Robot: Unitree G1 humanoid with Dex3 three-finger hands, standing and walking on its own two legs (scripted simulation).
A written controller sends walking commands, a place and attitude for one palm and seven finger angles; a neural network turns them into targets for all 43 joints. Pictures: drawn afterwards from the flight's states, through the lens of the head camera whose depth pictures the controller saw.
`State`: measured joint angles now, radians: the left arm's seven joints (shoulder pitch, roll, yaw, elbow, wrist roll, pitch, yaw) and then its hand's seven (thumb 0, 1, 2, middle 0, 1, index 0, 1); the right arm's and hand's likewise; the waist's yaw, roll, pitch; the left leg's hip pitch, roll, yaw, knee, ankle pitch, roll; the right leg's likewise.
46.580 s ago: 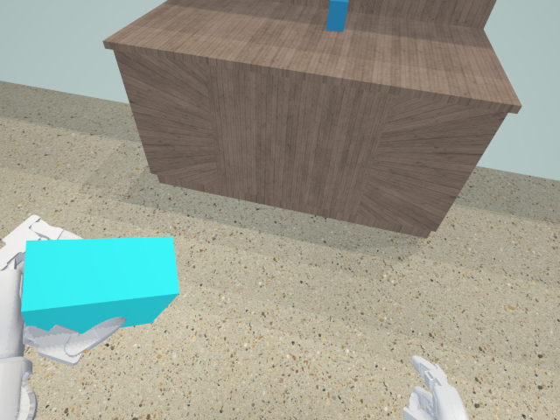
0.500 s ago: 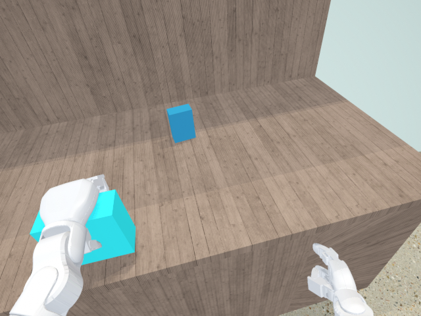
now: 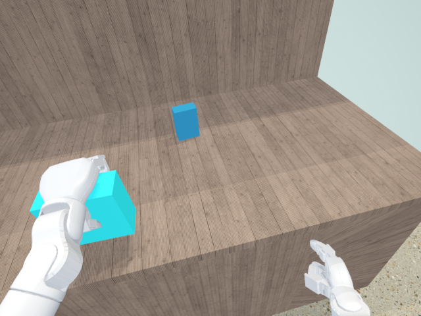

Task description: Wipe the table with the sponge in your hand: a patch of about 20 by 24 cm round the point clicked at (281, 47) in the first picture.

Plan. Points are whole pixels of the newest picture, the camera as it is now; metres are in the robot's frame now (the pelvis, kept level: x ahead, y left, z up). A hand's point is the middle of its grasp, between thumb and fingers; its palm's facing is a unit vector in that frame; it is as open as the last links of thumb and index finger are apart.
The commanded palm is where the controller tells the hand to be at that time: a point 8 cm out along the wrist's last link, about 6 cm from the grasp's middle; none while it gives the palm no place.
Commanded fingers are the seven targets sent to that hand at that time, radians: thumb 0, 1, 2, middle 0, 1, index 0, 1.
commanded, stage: lift the sponge slowly off the table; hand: left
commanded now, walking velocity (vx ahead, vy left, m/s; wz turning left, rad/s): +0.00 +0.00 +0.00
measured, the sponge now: (94, 216) +0.26 +0.29 +0.07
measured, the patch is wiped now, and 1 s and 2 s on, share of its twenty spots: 1.00 1.00 1.00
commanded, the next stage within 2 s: bring the sponge back beside the body in 0.66 s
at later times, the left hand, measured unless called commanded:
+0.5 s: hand (86, 177) +0.27 +0.28 +0.17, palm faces +0.19 -0.09 -0.98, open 10.4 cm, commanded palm +0.23 +0.27 +0.23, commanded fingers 0.00 0.10 1.30 -1.20 -1.60 -1.20 -1.60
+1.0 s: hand (83, 187) +0.25 +0.28 +0.16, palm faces +0.16 -0.09 -0.98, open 10.4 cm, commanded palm +0.21 +0.27 +0.23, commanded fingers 0.00 0.10 1.30 -1.20 -1.60 -1.20 -1.60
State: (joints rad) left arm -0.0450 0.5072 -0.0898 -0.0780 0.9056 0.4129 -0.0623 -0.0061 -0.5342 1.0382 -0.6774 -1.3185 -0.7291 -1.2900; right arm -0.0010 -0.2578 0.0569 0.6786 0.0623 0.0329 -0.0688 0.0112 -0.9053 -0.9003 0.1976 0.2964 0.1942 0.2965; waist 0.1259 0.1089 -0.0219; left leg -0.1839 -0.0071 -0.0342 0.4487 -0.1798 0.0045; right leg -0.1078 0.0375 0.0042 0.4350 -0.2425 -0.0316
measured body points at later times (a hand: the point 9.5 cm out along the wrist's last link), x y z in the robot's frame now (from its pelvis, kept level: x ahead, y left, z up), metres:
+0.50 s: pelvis +0.00 +0.00 +0.00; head -0.03 -0.04 +0.45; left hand +0.26 +0.28 +0.22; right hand +0.26 -0.19 -0.07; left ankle +0.05 +0.12 -0.74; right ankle +0.00 -0.10 -0.74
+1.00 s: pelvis +0.00 -0.01 +0.00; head -0.03 -0.05 +0.44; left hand +0.24 +0.28 +0.21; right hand +0.26 -0.20 -0.07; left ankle +0.05 +0.12 -0.74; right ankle +0.00 -0.10 -0.74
